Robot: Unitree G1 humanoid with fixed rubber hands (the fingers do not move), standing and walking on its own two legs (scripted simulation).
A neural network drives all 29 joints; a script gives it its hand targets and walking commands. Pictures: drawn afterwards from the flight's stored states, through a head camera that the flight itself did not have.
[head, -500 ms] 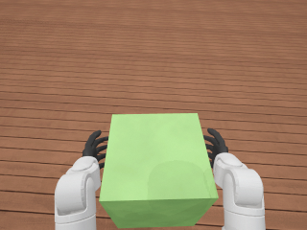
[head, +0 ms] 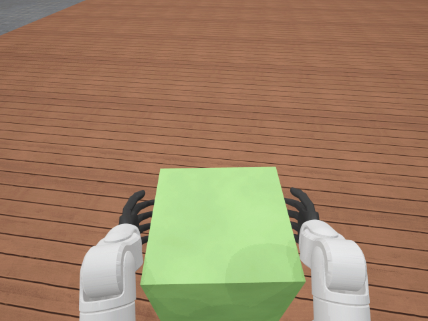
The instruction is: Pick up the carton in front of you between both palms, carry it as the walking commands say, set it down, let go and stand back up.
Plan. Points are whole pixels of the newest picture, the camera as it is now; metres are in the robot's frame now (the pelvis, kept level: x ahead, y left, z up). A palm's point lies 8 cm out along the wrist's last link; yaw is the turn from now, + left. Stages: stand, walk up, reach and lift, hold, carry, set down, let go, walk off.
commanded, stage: carry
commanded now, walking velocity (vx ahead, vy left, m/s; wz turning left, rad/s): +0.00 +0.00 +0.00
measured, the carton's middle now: (219, 251) +0.26 +0.00 +0.02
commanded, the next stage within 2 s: none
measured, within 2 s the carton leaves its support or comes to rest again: neither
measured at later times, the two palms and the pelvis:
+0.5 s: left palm (152, 148) +0.49 +0.15 +0.09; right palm (281, 151) +0.47 -0.14 +0.09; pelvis +0.22 +0.01 -0.01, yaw -1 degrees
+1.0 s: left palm (156, 146) +0.51 +0.15 +0.08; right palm (279, 146) +0.50 -0.15 +0.08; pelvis +0.25 +0.00 -0.01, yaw -1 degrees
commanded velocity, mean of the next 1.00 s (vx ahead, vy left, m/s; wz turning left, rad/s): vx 0.00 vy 0.00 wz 0.00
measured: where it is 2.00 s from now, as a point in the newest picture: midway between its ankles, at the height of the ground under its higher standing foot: outside the picture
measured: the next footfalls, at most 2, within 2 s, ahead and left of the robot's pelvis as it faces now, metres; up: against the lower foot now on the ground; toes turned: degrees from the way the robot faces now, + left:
left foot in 0.10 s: +0.24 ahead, +0.12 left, +0.00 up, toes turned -2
right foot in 0.38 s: +0.26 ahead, -0.10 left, +0.00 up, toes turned +9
